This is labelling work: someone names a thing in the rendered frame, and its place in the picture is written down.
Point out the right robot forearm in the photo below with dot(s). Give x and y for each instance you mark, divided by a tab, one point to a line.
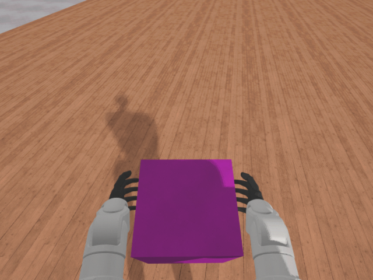
272	251

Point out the carton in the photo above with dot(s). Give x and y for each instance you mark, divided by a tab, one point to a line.
186	212

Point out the left robot hand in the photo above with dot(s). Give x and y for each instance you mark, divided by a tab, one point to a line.
119	189

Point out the right robot hand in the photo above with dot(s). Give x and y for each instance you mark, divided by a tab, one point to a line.
252	193

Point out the left robot forearm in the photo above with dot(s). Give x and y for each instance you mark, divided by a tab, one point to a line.
105	249

